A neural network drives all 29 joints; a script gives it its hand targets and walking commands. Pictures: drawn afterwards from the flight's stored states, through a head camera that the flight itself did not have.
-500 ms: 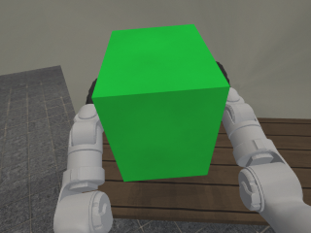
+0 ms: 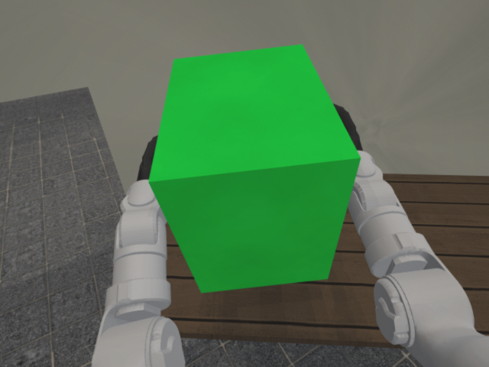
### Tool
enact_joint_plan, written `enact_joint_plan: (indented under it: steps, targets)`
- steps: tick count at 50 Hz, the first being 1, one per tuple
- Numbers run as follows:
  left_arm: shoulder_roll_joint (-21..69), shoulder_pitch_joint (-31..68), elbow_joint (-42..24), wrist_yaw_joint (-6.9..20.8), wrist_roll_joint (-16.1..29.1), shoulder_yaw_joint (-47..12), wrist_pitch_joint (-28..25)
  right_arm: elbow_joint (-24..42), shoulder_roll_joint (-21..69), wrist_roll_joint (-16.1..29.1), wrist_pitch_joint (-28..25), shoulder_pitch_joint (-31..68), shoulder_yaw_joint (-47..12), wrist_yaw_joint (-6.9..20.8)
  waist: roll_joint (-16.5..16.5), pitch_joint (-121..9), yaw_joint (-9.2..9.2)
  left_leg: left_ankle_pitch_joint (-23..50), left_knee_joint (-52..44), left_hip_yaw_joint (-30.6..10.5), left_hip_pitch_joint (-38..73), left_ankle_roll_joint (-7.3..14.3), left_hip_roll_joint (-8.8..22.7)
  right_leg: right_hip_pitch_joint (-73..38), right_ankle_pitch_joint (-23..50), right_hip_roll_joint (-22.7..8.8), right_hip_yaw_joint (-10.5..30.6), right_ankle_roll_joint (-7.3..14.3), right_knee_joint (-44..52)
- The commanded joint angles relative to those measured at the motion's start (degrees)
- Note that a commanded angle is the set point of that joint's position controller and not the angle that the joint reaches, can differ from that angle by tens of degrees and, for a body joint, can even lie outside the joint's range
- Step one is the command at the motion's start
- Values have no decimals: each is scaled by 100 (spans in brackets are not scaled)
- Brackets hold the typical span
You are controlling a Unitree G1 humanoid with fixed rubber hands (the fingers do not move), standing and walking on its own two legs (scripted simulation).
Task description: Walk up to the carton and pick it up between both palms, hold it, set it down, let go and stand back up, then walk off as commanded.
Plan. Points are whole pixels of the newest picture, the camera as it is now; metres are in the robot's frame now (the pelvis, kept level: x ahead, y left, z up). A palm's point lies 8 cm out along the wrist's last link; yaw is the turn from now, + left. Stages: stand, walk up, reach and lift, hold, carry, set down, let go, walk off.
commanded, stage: set down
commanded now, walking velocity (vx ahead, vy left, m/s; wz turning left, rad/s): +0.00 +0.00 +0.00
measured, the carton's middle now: (251, 169) +0.41 +0.00 +0.16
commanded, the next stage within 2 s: none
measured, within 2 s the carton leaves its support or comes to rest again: neither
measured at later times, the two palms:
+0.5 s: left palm (161, 190) +0.37 +0.15 +0.15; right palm (346, 161) +0.40 -0.17 +0.18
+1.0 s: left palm (166, 202) +0.37 +0.15 +0.12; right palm (344, 173) +0.41 -0.18 +0.15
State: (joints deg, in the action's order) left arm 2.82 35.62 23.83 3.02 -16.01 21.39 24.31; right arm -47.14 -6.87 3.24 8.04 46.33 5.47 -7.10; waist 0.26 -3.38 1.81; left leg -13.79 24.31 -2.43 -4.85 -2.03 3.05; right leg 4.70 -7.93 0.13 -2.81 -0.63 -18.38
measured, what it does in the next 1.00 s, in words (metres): stands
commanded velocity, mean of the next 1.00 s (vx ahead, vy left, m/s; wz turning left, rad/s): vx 0.00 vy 0.00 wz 0.00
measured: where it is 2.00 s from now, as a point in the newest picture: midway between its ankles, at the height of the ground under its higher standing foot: outside the picture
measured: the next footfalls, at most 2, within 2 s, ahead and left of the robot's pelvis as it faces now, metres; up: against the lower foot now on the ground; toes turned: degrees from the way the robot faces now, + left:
none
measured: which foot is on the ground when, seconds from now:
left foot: down 0.00-1.00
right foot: down 0.00-1.00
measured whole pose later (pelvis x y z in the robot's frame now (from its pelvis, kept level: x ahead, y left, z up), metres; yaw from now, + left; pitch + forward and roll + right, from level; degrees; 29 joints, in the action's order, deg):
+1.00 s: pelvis +0.02 +0.00 +0.00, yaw +0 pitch -4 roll -1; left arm 7.4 30.8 25.2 -0.8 -16.4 21.4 16.1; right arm -53.2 -6.1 -4.1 -3.6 42.7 14.2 1.0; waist 0.3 0.2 0.8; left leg -14.0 22.7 -2.4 -4.3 -2.0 3.1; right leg 4.8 -9.1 0.1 -3.0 -0.3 -18.4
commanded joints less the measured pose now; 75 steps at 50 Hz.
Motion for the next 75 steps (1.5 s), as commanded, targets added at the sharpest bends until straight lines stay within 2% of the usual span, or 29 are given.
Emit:
enact_joint_plan:
  steps: [1,2,5,11,14,18,21,22,25,26,29,33,34,35,37,41,44,45,48,50,55,57,59,60,61,71,72,74,75]
  targets:
    - [2474,3440,-602,548,387,-2101,-451,1022,3324,-49,-714,3181,-1203,1001,-210,-1207,-152,1330,-1056,514,-34,-37,-528,-1477,451,282,-383,-76,304]
    - [2416,3268,-385,590,306,-2011,-378,964,3181,-133,-665,3108,-1042,1018,-229,-957,-84,1142,-1122,480,-194,-5,-545,-1444,295,265,-382,-66,329]
    - [2368,3566,-460,597,332,-1919,-423,938,3157,-288,-740,3276,-829,1117,-299,-1211,-142,689,-1244,520,-326,77,-534,-1391,41,235,-395,-91,294]
    - [2384,3227,-379,537,262,-1866,-528,984,3120,-326,-876,3149,-876,1221,-293,-1394,-245,1158,-1157,553,-170,30,-527,-1491,438,257,-405,-114,240]
    - [2469,3153,-495,436,304,-2063,-674,809,3133,-399,-1009,2813,-918,1220,-272,-1506,-182,1734,-986,554,22,-54,-496,-1487,1014,278,-420,-84,202]
    - [2408,2999,-374,457,259,-1880,-708,783,2967,-450,-1021,2787,-855,1283,-400,-1285,-269,1538,-1078,583,-34,-33,-494,-1429,748,283,-461,-83,232]
    - [2455,3092,-504,373,272,-2022,-803,774,3003,-445,-1155,2773,-883,1308,-175,-1487,-246,1564,-1047,583,-62,-46,-505,-1402,861,246,-429,-70,201]
    - [2500,3041,-395,346,327,-2093,-858,704,2917,-492,-1160,2742,-812,1319,-273,-1357,-182,1655,-1046,543,4,-83,-471,-1265,836,288,-481,-63,219]
    - [2525,2908,-311,296,280,-2023,-952,527,2961,-560,-1235,2547,-779,1339,-307,-1346,-233,1623,-1017,569,-6,-81,-435,-1287,885,253,-486,-67,192]
    - [2495,2879,-279,307,260,-2034,-952,754,2897,-602,-1277,2674,-718,1342,-323,-1378,-231,1655,-1035,569,-14,-79,-426,-1321,937,280,-513,-80,187]
    - [2460,2846,-450,281,172,-1872,-982,522,2951,-590,-1306,2494,-816,1391,-289,-1435,-380,1870,-1028,640,-25,-42,-449,-1400,1171,218,-466,-102,152]
    - [2531,2608,-360,235,191,-2023,-955,750,2819,-572,-1346,2492,-820,1386,-227,-1404,-275,1979,-974,565,31,-80,-436,-1276,1246,262,-460,-65,179]
    - [2518,2624,-385,211,147,-1919,-1008,472,2821,-635,-1352,2415,-741,1416,-247,-1375,-359,1789,-1041,604,-1,-71,-420,-1265,1028,240,-491,-51,181]
    - [2583,2708,-441,190,167,-2023,-1059,517,2811,-643,-1382,2397,-734,1431,-160,-1415,-310,1788,-1025,599,-38,-106,-422,-1203,1018,260,-479,-38,147]
    - [2513,2791,-393,165,247,-1987,-1172,401,2767,-772,-1435,2307,-588,1468,-374,-1329,-285,1725,-1045,601,-35,-73,-385,-1170,989,254,-481,-57,138]
    - [2551,2738,-261,109,192,-2014,-1238,299,2677,-853,-1524,2256,-487,1529,-213,-1349,-244,1749,-1032,587,-17,-122,-355,-993,974,244,-525,-19,138]
    - [2582,2735,-140,30,142,-2000,-1326,178,2662,-953,-1577,2217,-293,1582,-82,-1358,-278,1646,-1068,591,-36,-150,-350,-957,921,218,-500,-1,173]
    - [2536,2527,7,30,106,-1830,-1262,71,2627,-960,-1550,2209,-308,1614,-194,-1112,-348,1488,-1119,606,-71,-108,-330,-852,734,232,-533,10,222]
    - [2539,2619,-121,-44,64,-1898,-1314,8,2532,-941,-1596,2190,-265,1686,-130,-1199,-351,1556,-1097,611,-18,-128,-307,-788,767,245,-535,16,180]
    - [2525,2575,-119,-87,87,-1857,-1405,27,2574,-1001,-1642,2180,-285,1710,-288,-1333,-392,1714,-1066,615,-32,-104,-323,-809,991,249,-521,-26,152]
    - [2586,2528,15,-152,-38,-1725,-1516,-190,2536,-1072,-1735,2122,-147,1744,-92,-1376,-446,1813,-1017,669,51,-126,-302,-710,1056,216,-537,-12,139]
    - [2591,2530,43,-171,-51,-1751,-1509,-262,2449,-1097,-1738,2007,-92,1755,-116,-1293,-366,1784,-1007,626,86,-138,-264,-589,935,247,-556,21,153]
    - [2523,2493,76,-169,21,-1705,-1583,-218,2435,-1118,-1797,2114,-130,1742,-257,-1253,-462,1884,-979,672,-35,-84,-279,-646,1153,236,-508,-26,139]
    - [2632,2523,156,-203,-11,-1728,-1629,-180,2439,-1125,-1831,2191,-114,1771,-129,-1361,-425,1904,-1001,644,-87,-112,-307,-703,1089,224,-520,4,122]
    - [2610,2405,176,-197,2,-1747,-1614,-208,2445,-1195,-1820,2052,-78,1728,-225,-1294,-358,1920,-942,622,-18,-101,-275,-645,1167,234,-519,11,129]
    - [2720,2452,228,-358,-117,-1711,-1852,-551,2335,-1349,-1989,1997,213,1842,-45,-1402,-419,2181,-833,602,100,-180,-221,-351,1177,255,-583,65,74]
    - [2701,2510,214,-356,-125,-1688,-1828,-662,2276,-1369,-1965,1872,302,1851,-22,-1351,-305,2247,-824,607,177,-189,-225,-279,1170,253,-592,88,110]
    - [2681,2463,329,-383,-190,-1571,-1891,-777,2234,-1429,-2010,1989,340,1890,3,-1407,-470,2231,-836,631,132,-188,-225,-243,1128,255,-598,104,116]
    - [2738,2555,196,-385,-186,-1639,-1912,-669,2328,-1450,-2058,1948,318,1888,-6,-1541,-430,2363,-814,641,84,-209,-233,-291,1255,254,-607,79,68]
